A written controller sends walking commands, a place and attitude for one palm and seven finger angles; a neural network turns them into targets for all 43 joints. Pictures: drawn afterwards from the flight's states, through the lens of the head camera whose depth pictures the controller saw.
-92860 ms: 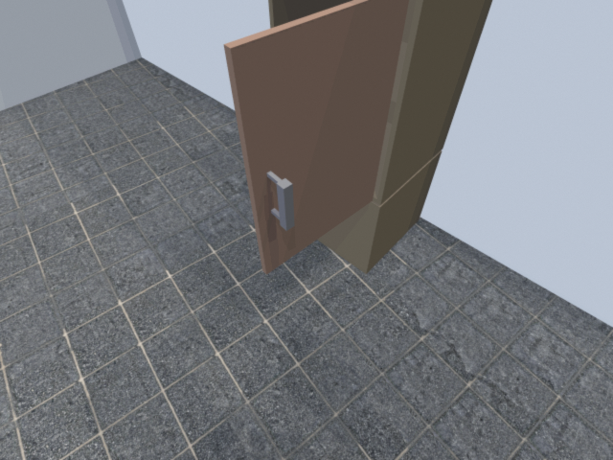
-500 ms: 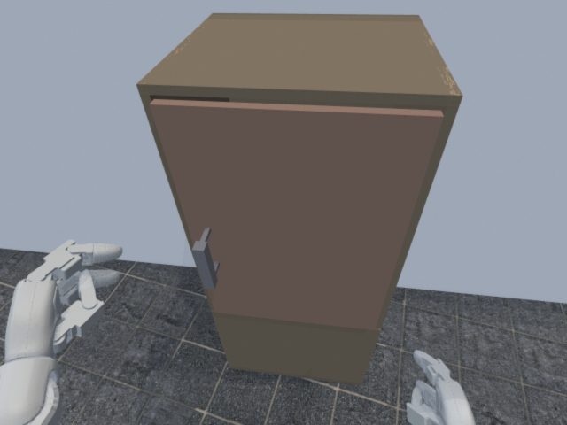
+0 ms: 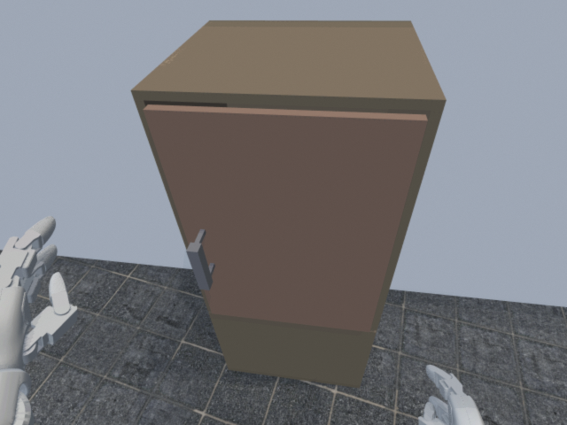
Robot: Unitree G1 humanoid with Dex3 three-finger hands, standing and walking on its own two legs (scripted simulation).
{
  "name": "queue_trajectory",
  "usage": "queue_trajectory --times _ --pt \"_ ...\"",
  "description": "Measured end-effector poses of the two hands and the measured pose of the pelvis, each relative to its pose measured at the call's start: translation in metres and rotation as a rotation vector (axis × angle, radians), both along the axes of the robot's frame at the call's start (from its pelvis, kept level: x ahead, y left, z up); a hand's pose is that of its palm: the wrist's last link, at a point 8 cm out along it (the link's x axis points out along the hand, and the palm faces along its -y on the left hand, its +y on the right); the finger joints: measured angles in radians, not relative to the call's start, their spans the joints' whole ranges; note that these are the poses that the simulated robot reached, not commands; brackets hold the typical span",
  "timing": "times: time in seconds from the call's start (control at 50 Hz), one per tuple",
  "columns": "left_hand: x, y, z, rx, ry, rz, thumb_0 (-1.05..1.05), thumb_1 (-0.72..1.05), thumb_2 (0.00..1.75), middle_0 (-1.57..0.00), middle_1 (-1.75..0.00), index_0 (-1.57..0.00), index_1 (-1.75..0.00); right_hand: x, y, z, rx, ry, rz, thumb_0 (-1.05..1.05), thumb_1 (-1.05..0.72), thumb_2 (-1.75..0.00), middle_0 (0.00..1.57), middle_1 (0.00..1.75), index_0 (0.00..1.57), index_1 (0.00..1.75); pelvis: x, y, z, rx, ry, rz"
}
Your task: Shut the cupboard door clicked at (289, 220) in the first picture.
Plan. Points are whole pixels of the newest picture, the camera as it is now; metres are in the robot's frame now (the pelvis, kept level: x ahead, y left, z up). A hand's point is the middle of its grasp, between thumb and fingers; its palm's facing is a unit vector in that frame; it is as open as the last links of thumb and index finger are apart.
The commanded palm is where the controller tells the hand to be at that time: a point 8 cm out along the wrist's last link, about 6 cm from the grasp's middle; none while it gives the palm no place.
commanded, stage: draw the hand back to the body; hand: left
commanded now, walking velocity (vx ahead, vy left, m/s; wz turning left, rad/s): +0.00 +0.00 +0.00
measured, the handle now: (203, 259) +0.45 +0.23 -0.08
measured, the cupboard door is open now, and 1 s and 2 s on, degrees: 0 0 0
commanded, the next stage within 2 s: step back with the hand held close in 0.06 s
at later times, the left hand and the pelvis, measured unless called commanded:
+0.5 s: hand (69, 305) +0.19 +0.26 +0.15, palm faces +0.38 -0.79 -0.49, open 7.4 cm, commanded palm +0.13 +0.30 +0.18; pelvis -0.01 +0.01 +0.00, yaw -1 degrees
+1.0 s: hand out of the picture +0.10 +0.32 +0.16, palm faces +0.49 -0.74 -0.46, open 7.4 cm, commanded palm +0.03 +0.34 +0.18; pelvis -0.10 +0.04 -0.02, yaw +2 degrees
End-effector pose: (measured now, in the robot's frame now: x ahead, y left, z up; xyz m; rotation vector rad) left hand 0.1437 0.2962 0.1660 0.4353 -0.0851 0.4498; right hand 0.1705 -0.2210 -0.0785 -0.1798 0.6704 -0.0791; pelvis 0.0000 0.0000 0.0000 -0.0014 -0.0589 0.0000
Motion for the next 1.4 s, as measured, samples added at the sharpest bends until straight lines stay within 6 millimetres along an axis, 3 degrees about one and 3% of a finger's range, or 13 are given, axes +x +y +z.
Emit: queue_trajectory --times 0.14,0.28,0.42,0.6,0.8,0.96,1.16,1.3,1.4 --pt "-0.002 -0.006 0.018 0.052 -0.059 -0.012 0.02 0.89 0.89 -0.21 -0.3 -0.21 -0.31 0.0 -0.008 0.002 0.01 -0.029 -0.015 0.02 -0.9 -0.9 0.2 0.3 0.2 0.3 -0.003 -0.006 0.0 0.0 -0.012 -0.003" --pt "-0.001 -0.004 0.014 0.076 -0.038 -0.005 0.02 0.89 0.89 -0.21 -0.3 -0.21 -0.31 -0.004 -0.013 -0.003 0.013 0.003 -0.023 0.02 -0.9 -0.9 0.2 0.3 0.2 0.3 -0.006 -0.009 0.0 -0.014 0.02 0.001" --pt "0.006 -0.001 0.005 0.093 0.003 -0.042 0.02 0.89 0.89 -0.21 -0.3 -0.21 -0.31 -0.017 -0.023 -0.009 -0.029 0.085 -0.084 0.02 -0.9 -0.9 0.2 0.3 0.2 0.3 -0.007 -0.001 -0.001 -0.01 0.057 -0.009" --pt "0.0 0.013 0.018 0.155 -0.032 -0.097 0.02 0.89 0.89 -0.21 -0.3 -0.21 -0.31 -0.037 -0.017 0.001 -0.045 0.086 -0.15 0.02 -0.9 -0.9 0.2 0.3 0.2 0.3 -0.024 0.013 -0.003 -0.01 0.061 -0.028" --pt "-0.043 0.036 0.003 0.112 -0.072 -0.089 0.02 0.89 0.89 -0.21 -0.3 -0.21 -0.31 -0.076 0.002 0.013 -0.098 0.056 -0.137 0.02 -0.9 -0.9 0.2 0.3 0.2 0.3 -0.059 0.031 -0.006 -0.039 0.056 -0.02" --pt "-0.081 0.055 0.009 0.173 -0.148 -0.03 0.02 0.89 0.89 -0.21 -0.3 -0.21 -0.31 -0.105 0.019 0.002 -0.124 0.084 -0.067 0.02 -0.9 -0.9 0.2 0.3 0.2 0.3 -0.088 0.037 -0.013 -0.056 0.074 0.043" --pt "-0.13 0.048 0.006 0.175 -0.139 -0.069 0.02 0.89 0.89 -0.21 -0.3 -0.21 -0.31 -0.132 0.035 -0.006 -0.088 0.067 -0.015 0.02 -0.9 -0.9 0.2 0.3 0.21 0.3 -0.133 0.037 -0.017 -0.067 0.065 0.038" --pt "-0.17 0.048 0.022 0.215 -0.216 -0.05 0.02 0.89 0.89 -0.21 -0.3 -0.21 -0.31 -0.155 0.033 -0.002 -0.094 0.039 0.005 0.02 -0.9 -0.9 0.2 0.3 0.21 0.3 -0.164 0.033 -0.019 -0.062 0.051 0.079" --pt "-0.199 0.056 0.022 0.188 -0.282 -0.028 0.02 0.89 0.89 -0.21 -0.3 -0.21 -0.31 -0.183 0.029 0.002 -0.12 0.072 -0.022 0.02 -0.9 -0.9 0.2 0.3 0.21 0.3 -0.177 0.042 -0.017 -0.041 0.046 0.065"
